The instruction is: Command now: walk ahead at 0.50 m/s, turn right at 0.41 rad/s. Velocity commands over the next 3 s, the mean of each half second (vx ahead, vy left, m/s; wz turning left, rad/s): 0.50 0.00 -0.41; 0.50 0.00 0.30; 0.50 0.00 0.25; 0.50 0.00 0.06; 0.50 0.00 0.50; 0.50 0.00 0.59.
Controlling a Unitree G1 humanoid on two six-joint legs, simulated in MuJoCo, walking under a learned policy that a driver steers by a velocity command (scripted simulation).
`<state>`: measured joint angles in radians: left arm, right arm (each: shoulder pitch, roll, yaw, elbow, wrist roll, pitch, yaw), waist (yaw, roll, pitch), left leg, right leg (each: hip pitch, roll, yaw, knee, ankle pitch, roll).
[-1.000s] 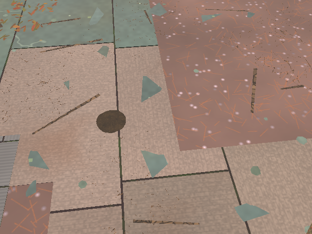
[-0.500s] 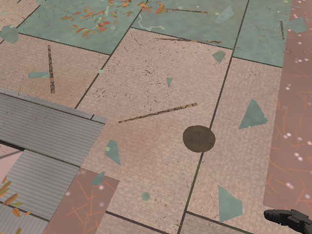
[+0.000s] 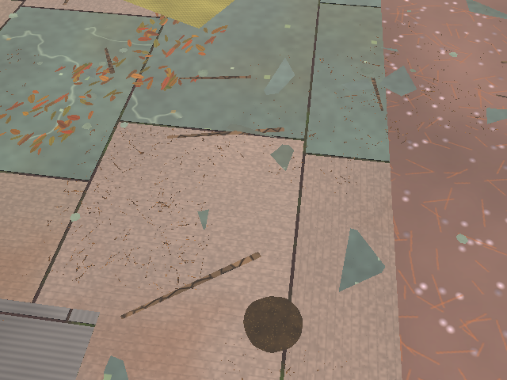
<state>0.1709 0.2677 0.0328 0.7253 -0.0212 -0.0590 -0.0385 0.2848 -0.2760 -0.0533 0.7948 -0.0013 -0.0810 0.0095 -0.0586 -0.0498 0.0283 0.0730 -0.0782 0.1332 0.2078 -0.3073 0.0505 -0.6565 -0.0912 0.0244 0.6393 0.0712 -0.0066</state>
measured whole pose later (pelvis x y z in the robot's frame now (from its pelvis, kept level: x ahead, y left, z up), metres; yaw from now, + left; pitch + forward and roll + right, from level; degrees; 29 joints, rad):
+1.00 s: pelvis +0.57 -0.06 +0.01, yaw -2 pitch +2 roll +0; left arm 0.05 0.28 0.03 0.64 0.00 -0.10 -0.01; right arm 0.39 -0.28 -0.05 0.77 0.03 -0.04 -0.01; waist -0.09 -0.03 0.03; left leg -0.10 -0.11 -0.18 0.35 -0.27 0.08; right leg -0.59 -0.02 0.11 0.55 0.01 0.06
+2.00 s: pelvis +1.09 -0.03 +0.01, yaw +7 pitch +1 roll +2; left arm 0.02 0.27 0.03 0.72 -0.01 -0.08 -0.03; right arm 0.42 -0.28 -0.06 0.86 0.03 -0.06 0.00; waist -0.11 -0.05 0.03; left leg -0.02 -0.04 0.00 0.28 -0.28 0.02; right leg -0.56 -0.07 0.07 0.54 0.02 0.03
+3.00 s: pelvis +1.56 +0.17 +0.01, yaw +41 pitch +2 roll +0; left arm 0.00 0.29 0.05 0.73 0.00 -0.10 -0.02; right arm 0.37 -0.29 -0.07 0.74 0.02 -0.04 -0.02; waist -0.08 -0.05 0.04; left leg -0.07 -0.11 -0.16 0.35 -0.29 0.09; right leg -0.61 -0.04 0.10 0.53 0.08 0.05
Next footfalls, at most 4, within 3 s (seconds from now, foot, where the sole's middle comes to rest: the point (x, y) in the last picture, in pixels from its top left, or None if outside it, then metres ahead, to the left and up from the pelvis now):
0.10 right None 0.24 -0.12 -0.77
0.60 left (240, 352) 0.55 0.03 -0.77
1.10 right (312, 266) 0.79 -0.19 -0.77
1.58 left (217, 207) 1.03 0.09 -0.77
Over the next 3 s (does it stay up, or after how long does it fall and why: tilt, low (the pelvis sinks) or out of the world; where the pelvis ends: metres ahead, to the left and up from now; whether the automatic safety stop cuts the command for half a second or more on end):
stays up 1.56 0.17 0.01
